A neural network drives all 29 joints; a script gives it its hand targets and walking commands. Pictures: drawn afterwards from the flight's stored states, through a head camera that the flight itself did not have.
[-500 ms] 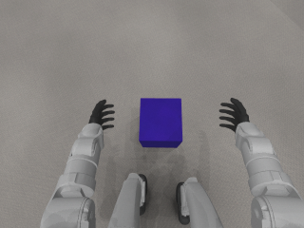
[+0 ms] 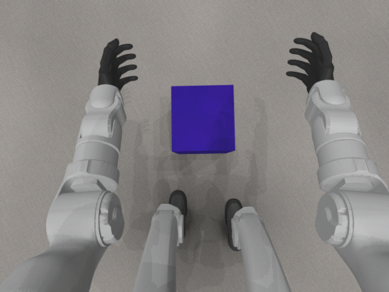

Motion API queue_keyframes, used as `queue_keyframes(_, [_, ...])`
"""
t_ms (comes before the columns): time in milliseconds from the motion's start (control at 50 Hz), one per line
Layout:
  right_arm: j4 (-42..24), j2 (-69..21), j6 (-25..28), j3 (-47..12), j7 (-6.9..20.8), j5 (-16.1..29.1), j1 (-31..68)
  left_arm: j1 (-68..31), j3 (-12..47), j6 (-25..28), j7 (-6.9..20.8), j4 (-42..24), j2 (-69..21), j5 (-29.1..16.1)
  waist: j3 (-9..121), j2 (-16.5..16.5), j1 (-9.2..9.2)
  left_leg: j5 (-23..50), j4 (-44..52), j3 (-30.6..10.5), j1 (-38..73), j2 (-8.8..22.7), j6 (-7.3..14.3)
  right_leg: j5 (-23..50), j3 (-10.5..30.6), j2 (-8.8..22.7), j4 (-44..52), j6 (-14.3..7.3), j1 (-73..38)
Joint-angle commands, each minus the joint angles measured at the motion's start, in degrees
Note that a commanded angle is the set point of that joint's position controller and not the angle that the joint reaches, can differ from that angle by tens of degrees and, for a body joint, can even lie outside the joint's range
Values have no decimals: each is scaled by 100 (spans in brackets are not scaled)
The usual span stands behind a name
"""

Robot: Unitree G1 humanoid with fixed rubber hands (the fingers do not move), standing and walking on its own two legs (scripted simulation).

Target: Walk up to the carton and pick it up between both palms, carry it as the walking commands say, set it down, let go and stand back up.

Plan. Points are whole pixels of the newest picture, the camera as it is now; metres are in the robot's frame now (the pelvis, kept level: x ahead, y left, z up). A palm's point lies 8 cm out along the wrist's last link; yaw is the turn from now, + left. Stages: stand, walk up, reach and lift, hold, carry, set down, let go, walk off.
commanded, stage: reach and lift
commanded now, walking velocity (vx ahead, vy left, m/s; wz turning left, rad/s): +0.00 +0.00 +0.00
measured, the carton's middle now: (202, 124) +0.49 +0.01 -0.53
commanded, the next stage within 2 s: none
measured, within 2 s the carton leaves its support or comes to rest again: neither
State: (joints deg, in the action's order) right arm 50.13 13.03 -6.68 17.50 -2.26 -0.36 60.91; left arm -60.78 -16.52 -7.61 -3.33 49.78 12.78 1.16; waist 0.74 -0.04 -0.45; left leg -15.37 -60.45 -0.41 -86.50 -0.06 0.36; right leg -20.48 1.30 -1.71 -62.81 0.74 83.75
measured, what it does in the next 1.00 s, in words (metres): lowers itself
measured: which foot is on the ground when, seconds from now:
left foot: down 0.00-1.00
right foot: down 0.00-1.00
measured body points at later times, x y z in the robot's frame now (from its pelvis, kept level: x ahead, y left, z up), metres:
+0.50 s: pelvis -0.02 -0.01 -0.10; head +0.32 +0.00 +0.20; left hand +0.51 +0.19 -0.24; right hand +0.51 -0.19 -0.23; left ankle +0.09 +0.12 -0.62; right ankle +0.06 -0.12 -0.62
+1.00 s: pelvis -0.06 +0.00 -0.22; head +0.31 +0.00 +0.01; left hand +0.51 +0.18 -0.39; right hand +0.51 -0.18 -0.39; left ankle +0.09 +0.12 -0.62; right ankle +0.05 -0.12 -0.62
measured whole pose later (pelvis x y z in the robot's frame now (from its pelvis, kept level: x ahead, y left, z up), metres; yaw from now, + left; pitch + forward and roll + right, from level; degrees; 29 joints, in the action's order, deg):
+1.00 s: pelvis -0.06 +0.00 -0.22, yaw -1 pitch +30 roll -1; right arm 54.4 19.7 -9.3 8.8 -9.3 10.6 83.2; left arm -83.3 -7.1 -9.1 -8.4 55.5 21.6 -11.0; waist -29.9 0.4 0.3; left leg -27.2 -113.1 -2.2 -115.5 -2.1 -1.6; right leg -34.0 0.5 -4.0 -116.2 1.4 111.9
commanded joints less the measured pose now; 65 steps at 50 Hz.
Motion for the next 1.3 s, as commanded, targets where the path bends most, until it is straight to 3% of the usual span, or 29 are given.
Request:
queue_keyframes(0, [-631,532,145,104,-22,-214,908,-1049,-326,216,72,-589,594,178,6817,169,-2,2647,-81,15,4165,-340,-113,2495,-240,-274,467,209,-2528])
queue_keyframes(60, [-894,313,202,190,-19,-292,894,-1044,-384,264,107,-850,453,306,6607,35,148,2689,33,30,4332,-346,-108,2426,-216,-257,583,216,-2416])
queue_keyframes(120, [-754,398,325,440,-32,-455,1073,-1189,-301,291,124,-617,302,374,5752,-31,-93,2288,-58,-59,3742,-315,-84,1959,-322,-242,378,229,-1393])
queue_keyframes(160, [-775,370,337,455,-16,-376,1137,-1174,-482,338,83,-671,305,532,5934,-232,157,2185,-291,-33,3643,-299,-152,1832,-360,-279,71,225,-1114])
queue_keyframes(180, [-934,603,350,594,-30,-580,1394,-1498,-329,309,86,-923,132,338,6126,39,-204,2167,-424,-29,3388,-333,-180,1940,-438,-290,14,178,-1213])
queue_keyframes(200, [-437,360,306,447,-37,-454,1196,-1108,-426,254,89,-185,159,521,5655,-153,47,2018,-496,-46,3336,-290,-161,1589,-415,-315,-140,234,-562])
queue_keyframes(260, [-266,351,347,445,-132,-481,1160,-1250,-430,347,116,-176,252,276,5984,196,-178,1537,-989,52,2365,-361,-206,1435,-406,-279,-535,295,-815])
queue_keyframes(280, [-352,54,341,331,-120,-179,1153,-1261,-316,360,96,-184,237,444,5773,-490,211,1873,-1147,116,2519,-327,-231,1569,-253,-323,-673,232,-201])
queue_keyframes(320, [-228,409,293,424,-181,-409,1209,-1625,-488,416,33,-382,643,451,5979,-172,99,1742,-1509,109,2096,-418,-221,1447,-282,-375,-1057,257,-104])
queue_keyframes(340, [-1139,524,333,299,-209,-231,1684,-1800,-233,379,-1,-918,489,185,6718,-226,39,1905,-1596,71,2654,-421,-260,1557,-407,-433,-1132,260,-358])
queue_keyframes(400, [-409,308,200,91,-254,-142,1219,-1394,-150,283,5,-244,580,185,6063,-243,83,1397,-1905,223,1683,-441,-267,1361,-372,-385,-1499,236,-181])
queue_keyframes(420, [-993,477,202,25,-278,-122,1511,-1661,18,272,-3,-757,558,-192,6958,167,-194,1555,-2054,144,1952,-463,-267,1519,-423,-376,-1549,270,-634])
queue_keyframes(440, [-1005,563,204,-43,-305,103,1715,-1612,24,231,-17,-592,511,-110,6845,-367,112,1506,-2161,180,2165,-429,-265,1216,-356,-355,-1691,233,-175])
queue_keyframes(460, [-1719,948,177,7,-319,146,2195,-2376,127,228,-91,-1491,846,-281,7748,-298,-134,1114,-2332,205,2199,-433,-305,1120,-471,-347,-1922,198,-693])
queue_keyframes(500, [-947,840,-55,-202,-425,287,1926,-2243,1,57,-173,-809,1291,-112,7372,-186,122,550,-2491,297,2016,-428,-263,586,-480,-391,-2070,236,-521])
queue_keyframes(560, [-1544,785,-76,-446,-429,606,2140,-2322,437,49,-216,-1347,951,-702,8337,80,-38,1175,-2835,255,2239,-432,-232,1229,-491,-405,-2394,275,-1016])
queue_keyframes(580, [-924,823,-179,-503,-475,565,2198,-2345,374,-15,-175,-383,1162,-618,7663,-9,-6,486,-2945,301,1750,-388,-191,622,-444,-362,-2387,244,-754])
queue_keyframes(640, [-1733,1029,-80,-346,-573,633,2593,-2670,114,127,-267,-1254,1489,-430,8506,-212,306,1058,-3423,450,1830,-455,-208,1171,-471,-427,-2984,220,-791])
queue_keyframes(660, [-1982,1196,-92,-387,-616,676,2602,-2851,262,98,-335,-1745,1502,-677,9422,-98,89,1338,-3461,279,2570,-422,-223,1349,-545,-429,-3086,242,-1195])
queue_keyframes(720, [-1280,1333,-281,-663,-656,859,3080,-3174,643,-157,-376,-596,1457,-1098,8573,135,-64,355,-3716,303,2117,-354,-192,387,-626,-324,-3213,233,-852])
queue_keyframes(780, [-1710,1453,-214,-733,-707,1111,3334,-3467,580,-36,-566,-1447,1654,-1127,9690,-114,156,1444,-4123,362,2706,-348,-199,1441,-542,-389,-3701,169,-1416])
queue_keyframes(860, [-996,1363,-202,-783,-736,1109,3252,-3449,679,-44,-544,-762,1538,-1134,8392,-210,107,919,-4377,288,2131,-274,-161,784,-495,-314,-3960,154,-453])
queue_keyframes(920, [-321,1457,-140,-829,-738,1096,3570,-4031,1021,-11,-463,-272,1442,-1383,7567,-137,-244,62,-4585,304,1570,-236,-203,-56,-565,-197,-4044,147,77])
queue_keyframes(1000, [140,1347,-15,-1094,-706,1236,3931,-4188,830,147,-518,316,1685,-1180,6989,-177,241,4,-4827,310,1217,-142,-194,-195,-444,-168,-4388,168,312])
queue_keyframes(1060, [679,1421,116,-1031,-669,1221,3983,-4186,999,258,-416,987,1581,-1342,6321,-76,29,-456,-4971,313,545,-150,-196,-464,-440,-134,-4474,165,464])
queue_keyframes(1080, [402,1369,212,-1100,-646,1251,4245,-4310,905,351,-416,827,1650,-1257,6196,-7,211,-259,-5033,251,578,-188,-164,-428,-410,-134,-4561,200,751])
queue_keyframes(1100, [735,1514,262,-976,-646,1107,4047,-4251,1075,368,-390,919,1346,-1391,6253,-146,-149,-233,-5067,188,585,-167,-246,-284,-469,-121,-4633,161,638])
queue_keyframes(1200, [583,1423,392,-1194,-605,1293,4403,-4352,908,570,-453,950,1804,-1243,5991,-41,245,132,-5343,165,463,-97,-180,-20,-388,-105,-4972,223,1017])
queue_keyframes(1280, [937,1329,465,-1335,-599,1437,4225,-4140,1168,618,-361,1452,1610,-1483,5762,-11,97,241,-5575,53,243,-81,-223,124,-369,-106,-5197,259,1050])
